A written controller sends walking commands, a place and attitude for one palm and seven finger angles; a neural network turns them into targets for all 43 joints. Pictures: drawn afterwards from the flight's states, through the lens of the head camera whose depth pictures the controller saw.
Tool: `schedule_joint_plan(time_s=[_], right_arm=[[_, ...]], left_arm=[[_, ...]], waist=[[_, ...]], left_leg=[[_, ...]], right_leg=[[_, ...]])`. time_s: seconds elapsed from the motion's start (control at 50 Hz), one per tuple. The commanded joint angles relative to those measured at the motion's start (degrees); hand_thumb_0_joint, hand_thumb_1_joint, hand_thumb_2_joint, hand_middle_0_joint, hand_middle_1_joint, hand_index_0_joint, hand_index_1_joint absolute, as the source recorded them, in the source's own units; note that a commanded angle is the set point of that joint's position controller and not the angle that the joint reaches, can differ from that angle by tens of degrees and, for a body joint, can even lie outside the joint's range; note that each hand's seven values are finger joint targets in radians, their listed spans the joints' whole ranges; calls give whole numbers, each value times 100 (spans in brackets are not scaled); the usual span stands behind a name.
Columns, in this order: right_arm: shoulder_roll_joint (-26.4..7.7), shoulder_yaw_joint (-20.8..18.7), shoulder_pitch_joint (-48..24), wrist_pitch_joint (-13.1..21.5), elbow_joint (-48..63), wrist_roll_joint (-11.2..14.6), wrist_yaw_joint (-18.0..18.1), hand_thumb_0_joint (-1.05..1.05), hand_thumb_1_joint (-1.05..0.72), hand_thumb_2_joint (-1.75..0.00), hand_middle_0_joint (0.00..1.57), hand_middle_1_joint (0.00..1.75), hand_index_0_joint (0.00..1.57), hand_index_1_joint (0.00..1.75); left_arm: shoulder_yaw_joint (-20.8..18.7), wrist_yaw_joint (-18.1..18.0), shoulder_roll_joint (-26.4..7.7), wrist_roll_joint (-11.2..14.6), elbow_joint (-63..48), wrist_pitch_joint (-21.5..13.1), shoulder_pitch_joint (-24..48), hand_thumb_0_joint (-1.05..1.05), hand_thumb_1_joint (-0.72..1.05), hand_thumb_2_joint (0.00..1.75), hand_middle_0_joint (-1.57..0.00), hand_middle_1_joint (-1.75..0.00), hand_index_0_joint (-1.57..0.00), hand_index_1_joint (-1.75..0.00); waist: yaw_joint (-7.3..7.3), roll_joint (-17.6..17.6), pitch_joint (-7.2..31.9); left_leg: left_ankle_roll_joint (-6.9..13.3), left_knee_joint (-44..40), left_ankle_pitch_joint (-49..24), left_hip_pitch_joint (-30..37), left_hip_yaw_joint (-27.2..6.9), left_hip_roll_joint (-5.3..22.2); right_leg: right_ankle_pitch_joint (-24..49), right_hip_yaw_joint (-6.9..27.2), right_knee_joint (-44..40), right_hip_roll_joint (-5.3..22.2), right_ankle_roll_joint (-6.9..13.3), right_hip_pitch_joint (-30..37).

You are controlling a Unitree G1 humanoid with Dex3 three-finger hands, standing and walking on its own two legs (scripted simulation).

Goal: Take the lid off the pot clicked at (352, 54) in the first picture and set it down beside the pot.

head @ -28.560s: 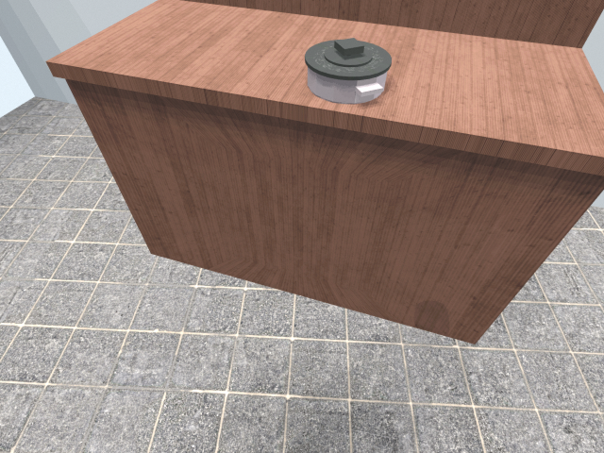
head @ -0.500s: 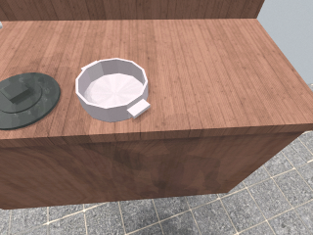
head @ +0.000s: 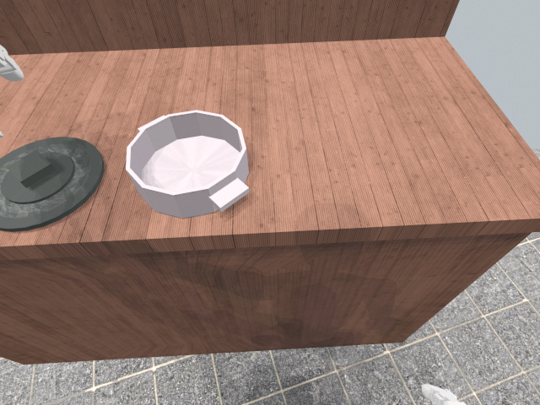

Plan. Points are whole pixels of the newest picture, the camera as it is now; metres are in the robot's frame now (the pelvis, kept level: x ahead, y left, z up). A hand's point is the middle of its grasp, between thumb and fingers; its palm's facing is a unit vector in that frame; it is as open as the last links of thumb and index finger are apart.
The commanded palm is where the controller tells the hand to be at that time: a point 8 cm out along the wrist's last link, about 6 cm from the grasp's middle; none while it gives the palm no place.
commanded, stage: draw the hand back to the body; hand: left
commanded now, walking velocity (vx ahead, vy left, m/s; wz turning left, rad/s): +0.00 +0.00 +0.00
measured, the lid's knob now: (31, 168) +0.45 +0.37 +0.11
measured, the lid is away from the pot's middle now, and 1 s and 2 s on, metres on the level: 0.24 0.24 0.24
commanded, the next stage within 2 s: step back with the hand held close in 1.88 s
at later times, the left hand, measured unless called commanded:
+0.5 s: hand out of the picture +0.38 +0.28 +0.30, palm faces +0.54 -0.82 -0.19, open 10.4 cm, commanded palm +0.32 +0.32 +0.30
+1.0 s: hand out of the picture +0.29 +0.26 +0.30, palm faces +0.55 -0.81 -0.18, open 8.2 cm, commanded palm +0.24 +0.29 +0.29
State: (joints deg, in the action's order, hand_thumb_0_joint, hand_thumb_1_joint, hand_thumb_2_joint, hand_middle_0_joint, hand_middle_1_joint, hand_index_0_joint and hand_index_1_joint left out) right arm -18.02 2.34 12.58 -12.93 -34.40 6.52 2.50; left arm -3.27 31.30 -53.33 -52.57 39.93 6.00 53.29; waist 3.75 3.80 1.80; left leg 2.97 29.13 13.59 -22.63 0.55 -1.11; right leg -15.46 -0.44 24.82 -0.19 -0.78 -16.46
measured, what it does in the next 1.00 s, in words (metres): stands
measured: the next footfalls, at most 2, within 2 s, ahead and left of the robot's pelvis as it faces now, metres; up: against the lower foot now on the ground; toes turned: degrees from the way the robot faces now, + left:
none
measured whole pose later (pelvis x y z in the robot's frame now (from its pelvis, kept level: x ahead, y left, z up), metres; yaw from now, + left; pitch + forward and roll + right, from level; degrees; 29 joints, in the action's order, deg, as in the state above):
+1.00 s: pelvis +0.00 -0.03 +0.01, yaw -2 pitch -3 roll -1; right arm -14.5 2.0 7.5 3.1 -39.6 2.1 3.8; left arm -29.3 -4.0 -27.4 7.3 -4.9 -5.4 12.2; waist -3.2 3.2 -2.1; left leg -0.1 21.3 11.6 -6.4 1.6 1.7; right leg -12.8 1.0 17.4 -2.9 1.9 -1.2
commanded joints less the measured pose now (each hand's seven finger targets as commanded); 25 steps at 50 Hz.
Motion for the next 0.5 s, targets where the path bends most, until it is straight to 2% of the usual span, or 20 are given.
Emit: schedule_joint_plan(time_s=[0.0,0.02,0.04,0.08,0.1,0.12,0.14,0.16,0.18,0.2,0.22,0.24,0.26,0.28,0.3,0.32,0.38,0.42,0.46,0.48], right_arm=[[-758,-252,-409,193,751,-2,56,0,-90,-90,20,30,20,30],[-780,-271,-490,218,781,0,48,0,-90,-90,20,30,20,30],[-760,-268,-435,223,762,-23,51,0,-90,-90,20,30,20,30],[-721,-210,-560,225,732,-22,83,0,-90,-90,20,30,20,30],[-398,-307,388,605,1096,-18,59,0,-90,-90,20,30,20,30],[-575,-150,73,752,882,-85,126,0,-90,-90,20,30,20,30],[-571,-187,-21,875,977,-76,179,0,-90,-90,20,30,20,30],[-620,-193,-116,958,917,-102,227,0,-90,-90,20,30,20,30],[-642,-194,-176,1013,858,-124,243,0,-90,-90,20,30,20,30],[-647,-188,-196,1051,749,-159,249,0,-90,-90,20,30,20,30],[-680,-179,-226,1089,598,-197,249,0,-90,-90,20,30,20,30],[-643,-167,-286,1168,630,-216,239,0,-90,-90,20,30,20,30],[-613,-175,-350,1240,607,-250,244,0,-90,-90,20,30,20,30],[-577,-161,-411,1308,595,-271,231,0,-90,-90,20,30,20,30],[-554,-160,-436,1371,547,-291,218,0,-90,-90,20,30,20,30],[-577,-174,-453,1422,486,-313,205,0,-90,-90,20,30,20,30],[-546,-226,-546,1592,478,-335,149,0,-90,-90,20,30,20,30],[-568,-263,-561,1627,418,-353,117,0,-90,-90,20,30,20,30],[-564,-285,-619,1652,392,-351,98,0,-90,-90,20,30,20,30],[-562,-300,-650,1675,396,-341,91,0,-90,-90,20,30,20,30]], left_arm=[[-506,-214,-1844,75,-1431,97,2265,0,-22,108,-70,-16,-70,-16],[-454,-215,-1743,133,-1584,130,2123,0,-22,108,-70,-16,-70,-16],[-801,-252,-2106,101,-1844,145,2133,0,-22,108,-70,-16,-70,-16],[-644,-213,-1834,146,-1487,188,1765,0,-22,108,-70,-16,-70,-16],[-1860,-1337,-640,3776,-2048,-490,2633,0,-22,108,-70,-16,-70,-16],[-1631,-1862,-569,4059,-1782,-718,2023,0,-22,108,-70,-16,-70,-16],[-1686,-2246,-244,4583,-1915,-838,1680,0,-22,108,-70,-16,-70,-16],[-1862,-2537,-235,4906,-2018,-907,1206,0,-22,108,-70,-16,-70,-16],[-2000,-2756,-227,5127,-2204,-950,1042,0,-22,108,-70,-16,-70,-16],[-2128,-2939,-226,5282,-2237,-969,997,0,-22,108,-70,-16,-70,-16],[-2296,-3083,-318,5382,-2308,-1018,951,0,-19,108,-69,-16,-69,-16],[-2464,-3217,-435,5433,-2855,-1120,1098,0,-16,107,-68,-16,-68,-16],[-2698,-3330,-510,5460,-2938,-1164,822,0,-14,107,-67,-17,-67,-17],[-2697,-3410,-409,5484,-3208,-1219,749,0,-11,106,-65,-17,-65,-17],[-2617,-3469,-222,5513,-3250,-1243,671,0,-8,106,-64,-17,-64,-17],[-2719,-3524,-250,5556,-3350,-1287,508,0,-5,105,-63,-18,-63,-18],[-2926,-3616,-161,5622,-3901,-1375,-46,0,3,104,-59,-19,-59,-19],[-3006,-3623,-55,5692,-3908,-1377,-532,0,9,103,-57,-20,-57,-20],[-2980,-3616,80,5725,-3973,-1370,-765,0,14,102,-54,-20,-54,-20],[-2902,-3604,193,5735,-4122,-1366,-826,0,17,102,-53,-21,-53,-21]], waist=[[-128,251,2193],[-128,461,2171],[-190,310,2420],[-162,176,2045],[6,-82,1497],[-76,-18,1484],[-125,-253,1535],[-225,-354,1582],[-277,-247,1599],[-292,-154,1431],[-321,100,1285],[-353,283,1550],[-409,474,1556],[-428,702,1623],[-401,679,1484],[-423,531,1367],[-505,614,1621],[-529,196,1501],[-533,39,1401],[-529,121,1383]], left_leg=[[199,-5,-2487,1734,-139,-59],[202,29,-2653,1887,-132,-38],[199,39,-2698,1921,-162,-37],[180,3,-2406,1668,-115,-70],[115,-116,-1567,2389,-6,195],[93,-291,-1309,2729,-291,289],[42,-440,-998,2684,-283,372],[47,-474,-1229,2586,-221,376],[21,-487,-1407,2536,-108,364],[-2,-519,-1446,2422,-26,353],[-14,-533,-1396,2328,55,323],[-37,-574,-1557,2397,34,305],[-52,-551,-1774,2438,65,323],[-86,-569,-1913,2472,71,315],[-93,-583,-1971,2480,75,326],[-72,-589,-1955,2399,105,343],[-79,-587,-2457,2575,130,353],[-38,-553,-2647,2448,192,343],[-29,-594,-2534,2378,229,326],[-21,-592,-2509,2432,260,313]], right_leg=[[1754,-198,-91,-234,244,313],[1800,-183,-123,-227,277,253],[1873,-140,-65,-216,250,460],[1825,-207,-97,-215,240,350],[1302,-229,-355,-192,398,-202],[995,-155,-422,-243,447,-155],[930,-93,-477,-194,386,1],[1172,-68,-471,-187,368,292],[1334,-47,-480,-179,344,458],[1438,-38,-513,-173,331,541],[1478,-13,-566,-156,345,617],[1645,-7,-560,-128,340,837],[1792,3,-542,-121,345,925],[1867,-1,-543,-113,346,1013],[1904,-12,-565,-126,338,971],[1951,-8,-602,-129,331,1036],[2297,-12,-546,-132,306,1240],[2627,-21,-536,-131,269,1383],[2601,-22,-547,-133,240,1350],[2616,-9,-566,-131,230,1309]])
